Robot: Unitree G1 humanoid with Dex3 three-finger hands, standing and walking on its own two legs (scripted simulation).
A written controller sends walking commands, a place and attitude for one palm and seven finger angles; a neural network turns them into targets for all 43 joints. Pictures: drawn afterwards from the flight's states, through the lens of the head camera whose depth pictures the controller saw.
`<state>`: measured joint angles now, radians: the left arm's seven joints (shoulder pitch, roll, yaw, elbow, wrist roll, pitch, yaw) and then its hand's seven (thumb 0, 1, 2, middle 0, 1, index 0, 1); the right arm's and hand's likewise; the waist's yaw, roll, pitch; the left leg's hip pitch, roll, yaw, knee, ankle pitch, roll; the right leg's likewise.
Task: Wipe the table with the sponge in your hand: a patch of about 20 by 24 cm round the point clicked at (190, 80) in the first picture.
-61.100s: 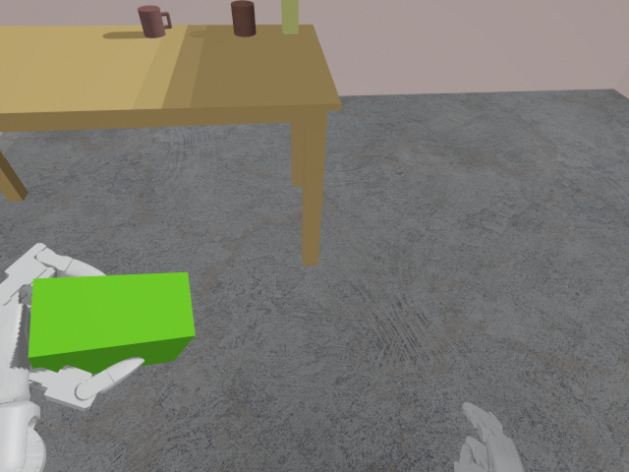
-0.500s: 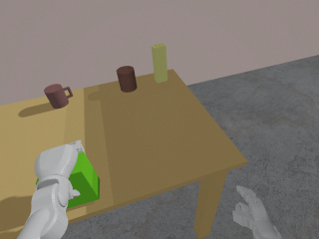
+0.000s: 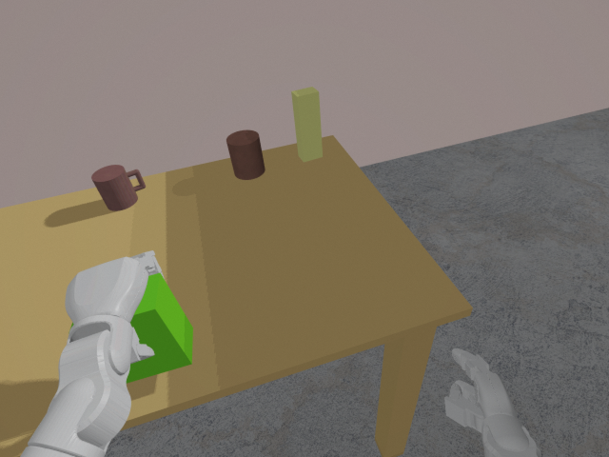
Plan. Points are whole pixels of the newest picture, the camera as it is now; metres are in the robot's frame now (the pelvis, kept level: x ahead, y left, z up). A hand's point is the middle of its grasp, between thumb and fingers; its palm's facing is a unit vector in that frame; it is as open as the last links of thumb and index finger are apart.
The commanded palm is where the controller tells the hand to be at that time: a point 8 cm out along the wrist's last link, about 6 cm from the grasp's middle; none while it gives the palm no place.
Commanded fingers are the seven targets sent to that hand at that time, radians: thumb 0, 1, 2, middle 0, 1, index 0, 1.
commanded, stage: lift the sponge slowly off the table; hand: left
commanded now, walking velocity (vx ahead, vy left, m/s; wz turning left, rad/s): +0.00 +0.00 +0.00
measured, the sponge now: (145, 339) +0.24 +0.28 +0.04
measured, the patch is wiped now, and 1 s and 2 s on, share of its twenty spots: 1.00 1.00 1.00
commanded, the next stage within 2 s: bring the sponge back beside the body in 1.12 s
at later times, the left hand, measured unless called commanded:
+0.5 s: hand (121, 291) +0.25 +0.28 +0.13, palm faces +0.11 -0.09 -0.99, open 10.5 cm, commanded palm +0.21 +0.27 +0.20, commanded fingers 0.00 0.10 1.30 -1.20 -1.60 -1.20 -1.60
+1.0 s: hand (109, 273) +0.25 +0.28 +0.17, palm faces +0.19 -0.11 -0.98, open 10.5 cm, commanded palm +0.21 +0.28 +0.24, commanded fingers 0.00 0.10 1.30 -1.20 -1.60 -1.20 -1.60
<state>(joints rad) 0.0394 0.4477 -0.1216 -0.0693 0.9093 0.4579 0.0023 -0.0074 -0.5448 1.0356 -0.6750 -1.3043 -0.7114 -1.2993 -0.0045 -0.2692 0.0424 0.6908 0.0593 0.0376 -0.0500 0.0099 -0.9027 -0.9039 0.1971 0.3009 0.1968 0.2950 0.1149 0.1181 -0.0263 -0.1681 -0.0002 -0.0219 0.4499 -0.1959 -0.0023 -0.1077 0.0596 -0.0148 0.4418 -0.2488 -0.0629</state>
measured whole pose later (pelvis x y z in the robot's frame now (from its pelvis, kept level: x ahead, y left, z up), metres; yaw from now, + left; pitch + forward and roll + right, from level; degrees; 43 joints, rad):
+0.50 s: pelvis -0.01 +0.00 +0.00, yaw +0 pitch -5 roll +0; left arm -0.05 0.49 -0.12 -0.11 0.90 0.50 -0.07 -0.01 -0.54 1.04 -0.68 -1.30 -0.71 -1.30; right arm -0.02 -0.26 0.07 0.68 0.07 0.04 -0.05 0.01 -0.90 -0.90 0.20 0.30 0.20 0.30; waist 0.12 0.12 -0.02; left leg -0.17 -0.01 -0.03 0.44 -0.18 0.00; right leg -0.11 0.05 -0.02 0.43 -0.24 -0.06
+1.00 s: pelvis -0.01 +0.01 +0.00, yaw +0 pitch -5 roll +0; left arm -0.11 0.53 -0.11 -0.17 0.85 0.53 -0.10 -0.01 -0.55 1.04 -0.68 -1.30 -0.71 -1.30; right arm -0.03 -0.27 0.08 0.67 0.07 0.03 -0.07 0.01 -0.90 -0.90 0.20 0.30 0.20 0.30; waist 0.14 0.12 -0.02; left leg -0.18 -0.01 -0.03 0.44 -0.17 0.00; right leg -0.12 0.05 -0.02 0.44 -0.23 -0.06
